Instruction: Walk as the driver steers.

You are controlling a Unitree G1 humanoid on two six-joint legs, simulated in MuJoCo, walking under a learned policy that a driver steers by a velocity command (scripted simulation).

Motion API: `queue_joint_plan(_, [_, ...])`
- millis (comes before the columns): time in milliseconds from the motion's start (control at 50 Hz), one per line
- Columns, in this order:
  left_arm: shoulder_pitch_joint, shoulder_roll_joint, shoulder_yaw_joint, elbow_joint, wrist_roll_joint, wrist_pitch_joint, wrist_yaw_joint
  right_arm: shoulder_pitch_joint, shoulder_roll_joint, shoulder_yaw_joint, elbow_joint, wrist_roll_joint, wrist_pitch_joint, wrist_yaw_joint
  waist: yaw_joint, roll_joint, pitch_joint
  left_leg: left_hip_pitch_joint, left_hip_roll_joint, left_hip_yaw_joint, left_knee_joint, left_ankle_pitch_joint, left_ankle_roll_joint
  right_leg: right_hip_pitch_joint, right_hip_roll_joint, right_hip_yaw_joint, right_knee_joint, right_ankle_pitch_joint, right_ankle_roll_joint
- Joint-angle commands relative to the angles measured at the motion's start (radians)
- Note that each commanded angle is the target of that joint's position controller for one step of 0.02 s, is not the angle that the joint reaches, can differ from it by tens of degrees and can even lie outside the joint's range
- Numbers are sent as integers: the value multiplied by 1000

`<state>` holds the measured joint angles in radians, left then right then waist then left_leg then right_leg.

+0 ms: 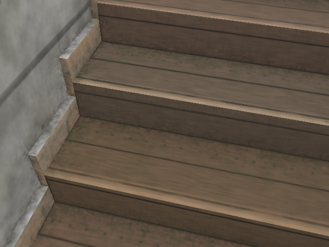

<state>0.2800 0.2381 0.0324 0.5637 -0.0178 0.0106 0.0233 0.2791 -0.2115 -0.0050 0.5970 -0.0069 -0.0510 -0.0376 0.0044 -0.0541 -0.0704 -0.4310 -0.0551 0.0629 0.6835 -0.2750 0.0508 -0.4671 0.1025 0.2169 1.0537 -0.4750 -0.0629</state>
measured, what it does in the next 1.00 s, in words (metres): climbs, turning right: right foot 0.17 m higher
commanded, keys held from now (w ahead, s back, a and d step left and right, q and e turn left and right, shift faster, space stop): w+e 0.58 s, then w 0.34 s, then no key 0.08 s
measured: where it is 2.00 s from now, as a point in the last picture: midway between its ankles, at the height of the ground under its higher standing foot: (251, 185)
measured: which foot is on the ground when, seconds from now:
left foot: down 0.00-0.56, up 0.58-1.00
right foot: up 0.00-0.52, down 0.54-1.00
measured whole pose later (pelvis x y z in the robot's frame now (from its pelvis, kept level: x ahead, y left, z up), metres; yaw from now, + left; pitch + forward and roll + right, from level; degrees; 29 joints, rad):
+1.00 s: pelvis +0.45 -0.22 +0.21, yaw -25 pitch +6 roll +5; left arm 0.49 0.03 -0.07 1.09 0.00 -0.03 0.02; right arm -0.08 0.01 0.19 0.62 0.00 -0.10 0.03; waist 0.05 0.01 -0.07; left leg -1.24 0.02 0.21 1.55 -0.14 0.11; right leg -0.06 -0.01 0.01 0.23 -0.24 -0.08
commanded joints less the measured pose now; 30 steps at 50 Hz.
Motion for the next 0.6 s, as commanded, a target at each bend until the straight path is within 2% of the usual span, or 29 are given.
queue_joint_plan(20, [-31, 67, 17, -82, -7, -40, -30, 63, -156, -55, -60, -6, -34, -38, -2, 169, 91, 340, 473, -883, -536, -746, 110, -607, -43, 64, 587, 186, 67])
queue_joint_plan(40, [-25, 65, 17, -63, -3, -31, -21, 62, -141, -52, -51, -16, -24, -37, 4, 136, 112, 300, 423, -711, -483, -574, 70, -618, -62, 26, 694, 274, 79])
queue_joint_plan(60, [-47, 56, 17, -50, 3, -33, -13, 59, -133, -56, -35, -34, -18, -34, 3, 119, 124, 277, 352, -557, -443, -465, 43, -647, -76, 13, 721, 338, 81])
queue_joint_plan(80, [-57, 59, 15, -43, 8, -27, -13, 52, -100, -43, -25, -47, -12, -23, 6, 108, 114, 235, 298, -431, -415, -393, 41, -621, -78, -12, 756, 387, 78])
queue_joint_plan(100, [-54, 33, 9, -21, 13, -26, -19, 79, -70, -36, 5, -55, -14, -15, -7, 113, 101, 199, 271, -347, -396, -330, 39, -609, -71, -35, 825, 436, 77])
queue_joint_plan(120, [-59, -6, -3, -3, 7, -35, -28, 124, -39, -28, 47, -64, -16, -9, -26, 100, 89, 192, 278, -314, -369, -274, 55, -647, -57, -58, 966, 475, 76])
queue_joint_plan(140, [-50, -41, -12, 14, -5, -38, -29, 162, -35, -23, 81, -69, -18, 2, -28, 121, 88, 204, 293, -292, -359, -264, 71, -702, -53, -59, 1078, 479, 69])
queue_joint_plan(160, [-72, -56, -20, 9, -6, -42, -29, 179, -36, -24, 103, -70, -17, 9, -32, 131, 111, 205, 302, -271, -361, -274, 69, -773, -63, -43, 1118, 475, 66])
queue_joint_plan(180, [-116, -82, -38, -5, -4, -44, -32, 212, -43, -25, 137, -63, -15, 8, -44, 150, 118, 244, 321, -267, -366, -268, 71, -871, -66, -45, 1195, 464, 64])
queue_joint_plan(200, [-136, -94, -47, -10, -14, -46, -35, 238, -31, -26, 161, -61, -11, 9, -44, 153, 124, 274, 331, -254, -362, -272, 79, -936, -77, -39, 1211, 433, 63])
queue_joint_plan(220, [-196, -120, -62, -24, -15, -51, -39, 263, -22, -22, 192, -53, -9, 13, -51, 159, 141, 302, 345, -236, -368, -251, 76, -1006, -84, -45, 1240, 425, 55])
queue_joint_plan(240, [-190, -121, -65, -9, -30, -58, -33, 278, -30, -28, 213, -44, -9, 17, -55, 162, 148, 331, 360, -217, -370, -248, 73, -1051, -102, -42, 1211, 407, 63])
queue_joint_plan(260, [-245, -122, -71, -20, -28, -58, -27, 292, -17, -20, 225, -51, -11, 19, -68, 149, 174, 322, 378, -204, -372, -194, 73, -1089, -113, -54, 1219, 406, 70])
queue_joint_plan(280, [-262, -135, -77, -20, -29, -53, -20, 311, -7, -16, 246, -56, -8, 19, -74, 162, 181, 323, 395, -189, -386, -148, 85, -1123, -121, -63, 1267, 380, 74])
queue_joint_plan(300, [-275, -159, -88, -35, -35, -48, -14, 302, -10, -16, 257, -49, -9, 17, -56, 156, 211, 305, 402, -162, -399, -146, 82, -1160, -132, -56, 1256, 372, 73])
queue_joint_plan(320, [-256, -156, -88, -31, -26, -38, -7, 293, -7, -12, 265, -45, -13, 18, -49, 159, 214, 269, 396, -136, -408, -130, 92, -1135, -139, -67, 1218, 397, 77])
queue_joint_plan(340, [-298, -149, -93, -50, -23, -35, -6, 292, -10, -10, 274, -40, -17, 15, -46, 171, 218, 237, 377, -98, -446, -170, 92, -1116, -158, -118, 1097, 418, 81])
queue_joint_plan(380, [-357, -144, -97, -86, -29, -31, -8, 304, -22, -9, 293, -35, -17, 0, -53, 177, 218, 229, 390, -87, -523, -193, 100, -1092, -193, -164, 1010, 417, 81])
queue_joint_plan(400, [-404, -176, -119, -117, -30, -28, -20, 313, -90, -31, 306, -21, -12, -12, -51, 222, 209, 236, 428, -66, -670, -132, 127, -1009, -256, -240, 882, 303, 62])
queue_joint_plan(420, [-459, -165, -120, -134, -31, -29, -33, 337, -96, -36, 320, -11, -5, -20, -75, 190, 224, 290, 423, -37, -714, -81, 130, -961, -280, -267, 764, 254, 46])
queue_joint_plan(440, [-542, -155, -126, -166, -25, -32, -52, 375, -92, -40, 346, 9, 17, -36, -105, 142, 243, 347, 414, 7, -764, 18, 120, -906, -299, -300, 567, 205, 21])
queue_joint_plan(460, [-538, -173, -129, -165, -36, -41, -69, 251, -88, -25, 338, 17, 28, -29, -44, 142, 223, 228, 360, 134, -756, 403, 103, -565, -237, -422, 378, 145, -33])
queue_joint_plan(480, [-514, -153, -114, -161, -19, -54, -70, 302, -104, -15, 383, 8, 18, -25, -14, 162, 116, 229, 349, 175, -605, 1192, 119, -289, -131, -539, 396, 127, -75])
queue_joint_plan(500, [-396, -102, -86, -152, -21, -56, -76, 321, -209, -31, 385, 3, 7, -24, 64, 285, 12, 343, 385, 161, -471, 1722, 128, -157, -67, -543, 341, 59, -108])
queue_joint_plan(520, [-199, 18, -31, -95, -15, -50, -81, 250, -250, -38, 351, 8, 4, -22, 169, 348, -104, 465, 371, 135, -264, 1914, 109, -24, -5, -508, 157, 47, -155])
queue_joint_plan(540, [-43, 113, 11, -38, -4, -37, -83, 207, -272, -44, 308, 13, -7, -12, 231, 356, -210, 455, 344, 111, -62, 1802, 89, 191, 7, -346, -72, 103, -180])
queue_joint_plan(560, [98, 243, 58, 10, 13, -9, -73, 175, -190, -30, 209, -1, -37, 10, 198, 21, -323, 54, 221, 40, 287, 1086, 5, 559, -180, 154, -278, 54, -298])
queue_joint_plan(580, [124, 278, 70, 53, 30, 18, -31, 68, -113, -21, 181, -17, -82, 48, 158, -209, -448, -165, -7, -139, 734, 170, -39, 620, -362, 785, -766, -302, -352])
queue_joint_plan(600, [170, 219, 46, 116, 47, 4, -20, 95, -82, -41, 207, 15, -102, 77, 112, -119, -426, -241, 21, -301, 1067, 164, -9, 578, -405, 840, -865, -409, -230])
